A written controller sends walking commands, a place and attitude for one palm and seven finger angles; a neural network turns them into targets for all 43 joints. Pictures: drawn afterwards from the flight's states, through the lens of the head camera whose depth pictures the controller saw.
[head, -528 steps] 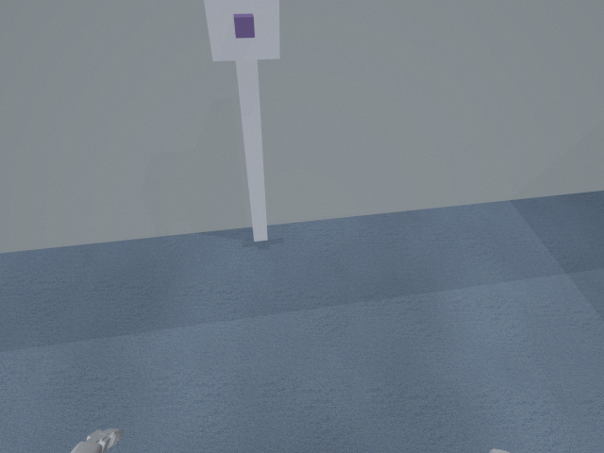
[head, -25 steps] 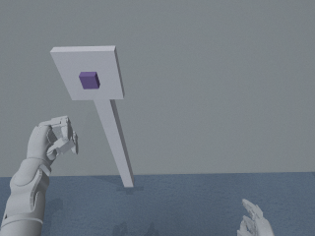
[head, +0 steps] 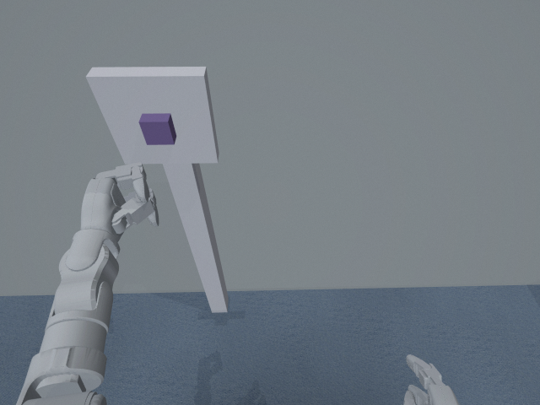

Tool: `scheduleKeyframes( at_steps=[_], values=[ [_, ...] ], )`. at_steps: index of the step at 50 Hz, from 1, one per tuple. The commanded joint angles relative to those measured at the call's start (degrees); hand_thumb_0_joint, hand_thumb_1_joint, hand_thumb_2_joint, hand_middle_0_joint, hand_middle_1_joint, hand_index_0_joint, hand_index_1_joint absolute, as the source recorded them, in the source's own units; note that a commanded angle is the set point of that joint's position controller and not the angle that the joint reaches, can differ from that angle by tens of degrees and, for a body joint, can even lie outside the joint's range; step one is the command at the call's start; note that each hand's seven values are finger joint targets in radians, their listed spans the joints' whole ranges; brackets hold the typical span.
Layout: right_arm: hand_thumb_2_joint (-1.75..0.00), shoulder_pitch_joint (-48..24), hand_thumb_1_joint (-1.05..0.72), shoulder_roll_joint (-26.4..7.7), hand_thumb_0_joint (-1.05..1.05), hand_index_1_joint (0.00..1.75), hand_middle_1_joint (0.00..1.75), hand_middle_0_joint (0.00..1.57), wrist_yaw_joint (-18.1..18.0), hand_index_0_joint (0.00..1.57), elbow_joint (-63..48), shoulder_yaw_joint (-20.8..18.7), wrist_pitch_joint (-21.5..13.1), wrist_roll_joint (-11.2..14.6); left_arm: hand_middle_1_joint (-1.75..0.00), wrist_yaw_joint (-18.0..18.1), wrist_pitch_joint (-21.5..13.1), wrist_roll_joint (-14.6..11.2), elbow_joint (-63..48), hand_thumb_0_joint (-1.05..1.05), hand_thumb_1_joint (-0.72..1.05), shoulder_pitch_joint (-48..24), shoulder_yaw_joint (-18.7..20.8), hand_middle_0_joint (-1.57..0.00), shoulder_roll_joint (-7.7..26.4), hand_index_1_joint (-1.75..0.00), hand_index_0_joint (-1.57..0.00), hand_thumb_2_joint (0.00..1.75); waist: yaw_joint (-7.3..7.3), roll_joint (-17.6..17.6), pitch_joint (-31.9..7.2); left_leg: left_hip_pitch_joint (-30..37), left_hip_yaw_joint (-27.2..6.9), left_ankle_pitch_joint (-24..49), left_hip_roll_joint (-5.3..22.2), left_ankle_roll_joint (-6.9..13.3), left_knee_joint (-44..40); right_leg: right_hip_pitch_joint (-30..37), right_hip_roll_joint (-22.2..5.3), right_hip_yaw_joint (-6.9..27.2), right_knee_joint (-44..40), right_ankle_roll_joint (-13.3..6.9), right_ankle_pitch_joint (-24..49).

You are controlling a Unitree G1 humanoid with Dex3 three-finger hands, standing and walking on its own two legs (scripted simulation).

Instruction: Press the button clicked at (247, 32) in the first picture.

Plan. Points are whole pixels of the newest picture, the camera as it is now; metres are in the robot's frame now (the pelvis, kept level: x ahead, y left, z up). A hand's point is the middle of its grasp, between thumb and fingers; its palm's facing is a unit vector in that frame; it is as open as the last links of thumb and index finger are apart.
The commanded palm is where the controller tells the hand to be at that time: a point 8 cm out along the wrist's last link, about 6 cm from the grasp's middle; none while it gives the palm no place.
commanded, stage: aim a knuckle at the button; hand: left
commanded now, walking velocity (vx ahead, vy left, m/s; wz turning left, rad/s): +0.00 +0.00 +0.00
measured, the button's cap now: (158, 128) +0.52 +0.22 +0.13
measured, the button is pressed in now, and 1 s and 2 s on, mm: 0 0 0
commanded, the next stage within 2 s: press the button with the knuckle in 1.98 s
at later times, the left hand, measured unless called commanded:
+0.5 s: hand (173, 176) +0.44 +0.18 +0.10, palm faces +0.07 -1.00 -0.01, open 3.1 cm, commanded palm +0.40 +0.24 +0.10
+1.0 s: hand (170, 183) +0.43 +0.18 +0.10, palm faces +0.08 -1.00 +0.02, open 3.1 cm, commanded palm +0.40 +0.24 +0.10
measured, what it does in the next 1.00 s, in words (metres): stands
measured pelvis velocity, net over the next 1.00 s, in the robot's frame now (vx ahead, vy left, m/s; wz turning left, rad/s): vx -0.01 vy -0.01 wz -0.01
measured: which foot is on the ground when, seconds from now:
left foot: down 0.00-1.00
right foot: down 0.00-1.00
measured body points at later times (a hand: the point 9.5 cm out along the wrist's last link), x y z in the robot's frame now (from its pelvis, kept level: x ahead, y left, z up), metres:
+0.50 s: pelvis +0.00 +0.01 -0.01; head +0.04 +0.00 +0.44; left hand +0.43 +0.23 +0.10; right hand +0.03 -0.27 -0.13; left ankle +0.02 +0.09 -0.73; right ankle -0.02 -0.10 -0.73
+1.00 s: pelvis -0.01 -0.01 -0.01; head +0.03 +0.00 +0.44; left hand +0.42 +0.24 +0.10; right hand +0.10 -0.27 -0.11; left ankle +0.02 +0.09 -0.73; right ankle -0.02 -0.10 -0.73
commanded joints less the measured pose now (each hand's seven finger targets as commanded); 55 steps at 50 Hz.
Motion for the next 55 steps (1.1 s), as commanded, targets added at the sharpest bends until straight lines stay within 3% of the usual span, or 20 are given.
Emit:
scheduleKeyframes(
  at_steps=[1,2,7,10,13,17,18,21,27,30,33,37,41,42,45,48,51,52,53,55],
  values=[
    [-0.9,-0.1,-0.9,-8.9,0.0,0.3,0.3,0.2,-0.3,0.2,-6.8,-3.4,-1.0,-0.1,-1.5,0.7,-3.6,-0.3,-5.4,0.0,0.9,-24.1,2.6,-1.3,11.1,-1.5,-1.3,0.9,-1.0,1.0,-13.6,10.4,-5.7,12.5,0.8,-0.8,-3.4,-2.1,0.0,2.9,-3.5,0.1,14.4],
    [-0.9,0.5,-0.9,-9.1,0.0,0.3,0.3,0.2,-0.3,0.2,-6.5,-3.5,-0.6,-0.2,-1.5,1.0,-4.2,0.1,-4.2,0.0,0.9,-26.3,3.2,-1.3,12.5,-1.5,-1.3,0.9,-1.51,-0.7,-13.6,10.0,-6.0,12.2,1.0,-0.7,-3.2,-2.2,0.2,2.9,-3.5,0.0,13.8],
    [-0.9,2.7,-0.9,-9.5,0.0,0.3,0.3,0.2,0.1,0.2,-5.5,-3.7,0.6,-0.6,-1.5,1.8,-8.1,1.1,0.7,0.0,0.9,-36.4,2.8,-1.3,13.5,-1.5,-1.3,0.9,-2.66,-0.4,-15.1,9.7,-6.6,10.9,1.1,-0.6,-2.3,-4.6,0.5,3.1,-2.6,-0.1,11.7],
    [-0.9,4.4,-0.9,-9.7,0.0,0.3,0.3,0.2,0.6,0.2,-4.7,-4.2,0.9,-0.8,-1.5,2.3,-10.4,1.8,3.5,0.0,0.9,-39.5,2.8,-1.3,13.7,-1.5,-1.3,0.9,-2.74,3.4,-19.0,12.6,-6.9,13.6,1.3,-1.1,-1.4,-5.9,0.5,3.3,-1.6,-0.2,12.8],
    [-0.9,6.2,-0.9,-10.3,0.0,0.3,0.3,0.2,0.8,0.2,-3.5,-4.3,1.9,-1.1,-1.5,2.5,-11.1,2.3,10.4,0.0,0.9,-42.7,4.2,-1.3,15.5,-1.5,-1.3,0.9,-3.83,-1.0,-18.1,9.2,-6.7,11.9,1.3,-0.7,-0.9,-6.3,0.7,3.3,-1.4,0.1,12.4],
    [-0.9,7.7,-0.9,-10.4,0.0,0.3,0.3,0.2,1.4,0.2,-4.3,-4.6,2.9,-1.3,-1.5,2.3,-11.9,3.0,14.1,0.0,0.9,-39.6,5.5,-1.3,16.4,-1.5,-1.3,0.9,-2.51,1.6,-20.4,8.8,-6.3,14.4,1.1,-0.8,-0.2,-5.4,0.8,3.3,-0.3,-0.2,14.2],
    [-0.9,7.6,-0.9,-10.2,0.0,0.3,0.3,0.2,1.7,0.2,-4.6,-4.6,3.0,-1.3,-1.5,2.0,-12.4,3.0,13.1,0.0,0.9,-40.4,3.4,-1.3,14.1,-1.5,-1.3,0.9,-2.7,3.3,-20.9,9.8,-6.3,15.6,1.2,-1.0,-0.1,-6.2,0.8,3.2,0.0,-0.3,14.9],
    [-0.9,8.1,-0.9,-10.3,0.0,0.3,0.3,0.2,2.4,0.2,-5.9,-5.2,3.5,-1.4,-1.5,2.1,-13.5,2.3,9.1,0.0,0.9,-35.8,5.7,-1.3,15.6,-1.5,-1.3,0.9,-1.27,3.7,-23.7,11.4,-5.9,20.0,1.5,-1.1,0.5,-4.6,1.2,3.2,0.4,-0.3,17.8],
    [-0.9,7.6,-0.9,-10.4,0.0,0.3,0.3,0.2,2.2,0.2,-6.8,-5.4,4.7,-1.0,-1.5,2.4,-12.8,1.4,6.4,0.0,0.9,-32.2,7.6,-1.3,17.1,-1.5,-1.3,0.9,-1.58,-2.6,-18.4,5.4,-3.9,16.4,1.1,0.1,-0.2,-1.0,1.4,4.0,-0.8,0.3,20.1],
    [-0.9,6.7,-0.9,-9.9,0.0,0.3,0.3,0.2,1.8,0.2,-7.3,-5.4,4.8,-0.8,-1.5,2.3,-13.0,1.9,2.3,0.0,0.9,-32.1,8.7,-1.3,19.0,-1.5,-1.3,0.9,-1.2,2.2,-19.3,6.7,-3.4,15.2,0.9,0.1,-0.6,-0.5,1.1,4.7,-1.2,0.2,19.4],
    [-0.9,6.0,-0.9,-9.2,0.0,0.3,0.3,0.2,1.7,0.2,-7.1,-5.1,4.4,-0.6,-1.5,1.7,-13.6,1.8,-0.2,0.0,0.9,-34.6,4.9,-1.3,15.2,-1.5,-1.3,0.9,-2.52,4.5,-19.0,9.6,-4.0,15.0,1.3,0.0,-0.4,-3.1,1.3,4.3,-1.4,0.1,17.7],
    [-0.9,5.6,-0.9,-9.6,0.0,0.3,0.3,0.2,1.0,0.2,-6.3,-4.9,4.2,-0.2,-1.5,0.4,-12.1,0.4,4.0,0.0,0.9,-35.8,3.3,-1.3,13.5,-1.5,-1.3,0.9,-3.71,-0.5,-16.0,7.6,-4.4,10.2,1.0,0.3,-0.6,-3.9,1.3,4.3,-2.5,0.3,14.6],
    [-0.9,5.4,-0.9,-10.0,0.0,0.3,0.3,0.2,0.6,0.2,-5.6,-4.3,4.3,0.1,-1.5,-0.2,-9.9,0.6,11.7,0.0,0.9,-39.7,1.6,-1.3,12.5,-1.5,-1.3,0.9,-4.65,-2.0,-11.8,4.6,-4.9,5.0,0.6,0.3,-0.8,-7.5,0.8,4.2,-3.2,0.5,10.0],
    [-0.9,5.5,-0.9,-9.9,0.0,0.3,0.3,0.2,0.7,0.2,-5.6,-4.2,4.3,0.0,-1.5,-0.1,-10.1,0.9,11.9,0.0,0.9,-41.9,0.8,-1.3,11.8,-1.5,-1.3,0.9,-5.14,-2.1,-12.3,5.0,-4.8,4.9,0.5,0.5,-0.5,-7.8,0.6,4.5,-3.2,0.6,9.8],
    [-0.9,5.5,-0.9,-10.0,0.0,0.3,0.3,0.2,0.6,0.2,-6.1,-4.0,4.5,-0.2,-1.5,0.6,-11.3,1.5,12.4,0.0,0.9,-42.8,4.5,-1.3,16.6,-1.5,-1.3,0.9,-3.52,-0.5,-16.7,4.4,-4.6,6.6,0.2,0.4,0.4,-5.1,0.3,5.1,-1.9,0.5,11.5],
    [-0.9,5.8,-0.9,-9.7,0.0,0.3,0.3,0.2,1.0,0.2,-6.4,-4.1,4.3,-0.7,-1.5,1.2,-13.8,1.9,10.7,0.0,0.9,-43.7,6.2,-1.3,18.3,-1.5,-1.3,0.9,-2.93,0.3,-21.6,6.1,-4.7,9.4,0.3,0.3,1.3,-3.3,0.5,5.3,-0.5,0.5,14.2],
    [-0.9,5.8,-0.9,-9.7,0.0,0.3,0.3,0.2,1.1,0.2,-6.7,-3.9,4.6,-0.7,-1.5,1.0,-14.6,2.2,11.7,0.0,0.9,-42.9,7.6,-1.3,20.3,-1.5,-1.3,0.9,-2.65,2.0,-21.7,5.4,-4.2,10.6,0.2,0.2,1.7,-2.2,0.5,5.6,-0.1,0.5,16.4],
    [-0.9,6.2,-0.9,-9.9,0.0,0.3,0.3,0.2,1.1,0.2,-6.6,-3.9,4.8,-0.7,-1.5,0.9,-14.5,2.3,13.0,0.0,0.9,-41.5,9.1,-1.3,22.1,-1.5,-1.3,0.9,-2.51,-0.4,-21.2,3.5,-4.4,10.4,0.3,0.3,1.7,-1.1,0.5,5.5,-0.1,0.5,16.6],
    [-0.9,5.8,-0.9,-9.8,0.0,0.3,0.3,0.2,1.0,0.2,-7.0,-3.8,5.0,-0.5,-1.5,0.4,-14.1,2.5,13.3,0.0,0.9,-41.4,7.0,-1.3,20.2,-1.5,-1.3,0.9,-2.88,1.6,-20.1,3.6,-4.0,11.0,0.3,0.4,1.5,-1.9,0.5,5.6,-0.1,0.5,17.6],
    [-0.9,6.4,-0.9,-10.0,0.0,0.3,0.3,0.2,1.0,0.2,-6.9,-4.0,5.2,-0.4,-1.5,-0.5,-13.0,2.3,15.2,0.0,0.9,-41.4,5.8,-1.3,18.8,-1.5,-1.3,0.9,-3.46,1.1,-18.6,3.7,-4.2,10.7,0.3,0.4,1.6,-3.6,0.7,5.1,-0.3,0.5,17.1]
  ],
)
